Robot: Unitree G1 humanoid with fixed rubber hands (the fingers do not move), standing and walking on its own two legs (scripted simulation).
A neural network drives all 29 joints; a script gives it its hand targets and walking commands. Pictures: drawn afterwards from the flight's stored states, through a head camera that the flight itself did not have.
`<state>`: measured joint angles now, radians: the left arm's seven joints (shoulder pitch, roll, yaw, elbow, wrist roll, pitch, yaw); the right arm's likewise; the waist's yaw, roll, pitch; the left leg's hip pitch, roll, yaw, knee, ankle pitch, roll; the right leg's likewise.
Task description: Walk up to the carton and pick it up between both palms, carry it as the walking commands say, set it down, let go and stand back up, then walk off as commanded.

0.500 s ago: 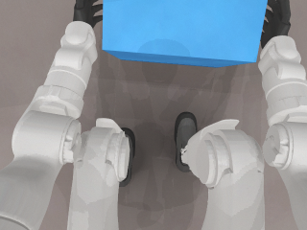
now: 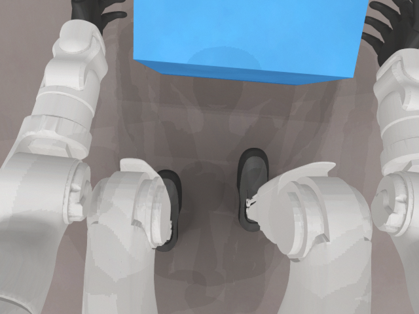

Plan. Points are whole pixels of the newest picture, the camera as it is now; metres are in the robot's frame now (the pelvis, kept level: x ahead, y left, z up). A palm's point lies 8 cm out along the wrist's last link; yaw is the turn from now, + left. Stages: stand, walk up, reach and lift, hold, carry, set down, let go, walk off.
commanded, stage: set down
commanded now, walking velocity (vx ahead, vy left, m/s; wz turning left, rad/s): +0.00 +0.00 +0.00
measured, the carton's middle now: (240, 23) +0.53 -0.07 -0.24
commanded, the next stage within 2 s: let go in 1.48 s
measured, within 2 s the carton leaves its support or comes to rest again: neither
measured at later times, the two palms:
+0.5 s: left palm out of the picture +0.54 +0.15 -0.04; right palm out of the picture +0.47 -0.32 -0.04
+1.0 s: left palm out of the picture +0.54 +0.17 +0.10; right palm out of the picture +0.48 -0.33 +0.11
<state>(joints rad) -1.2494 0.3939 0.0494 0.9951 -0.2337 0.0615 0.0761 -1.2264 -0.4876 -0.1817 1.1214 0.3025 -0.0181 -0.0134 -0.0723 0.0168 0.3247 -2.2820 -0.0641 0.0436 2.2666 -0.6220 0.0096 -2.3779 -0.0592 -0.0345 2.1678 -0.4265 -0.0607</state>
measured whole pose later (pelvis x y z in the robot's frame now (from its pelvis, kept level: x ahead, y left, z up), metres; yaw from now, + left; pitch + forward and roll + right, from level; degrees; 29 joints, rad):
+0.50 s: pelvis +0.01 +0.00 +0.07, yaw +0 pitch +42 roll +1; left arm -1.10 0.34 0.19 0.77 -0.13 0.18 0.04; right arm -1.04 -0.45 -0.32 0.86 0.19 0.11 0.07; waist -0.08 0.03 0.08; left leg -2.14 -0.05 0.04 2.03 -0.63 0.01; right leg -2.23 -0.04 -0.03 1.94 -0.45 -0.05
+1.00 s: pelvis +0.03 -0.01 +0.20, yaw +0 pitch +46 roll +3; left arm -0.97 0.33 0.24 0.68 -0.09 0.23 -0.02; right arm -0.92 -0.43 -0.36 0.73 0.15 0.18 0.13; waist -0.07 0.02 -0.06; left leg -1.83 -0.05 0.02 1.55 -0.51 0.00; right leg -1.92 -0.01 -0.02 1.49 -0.37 -0.04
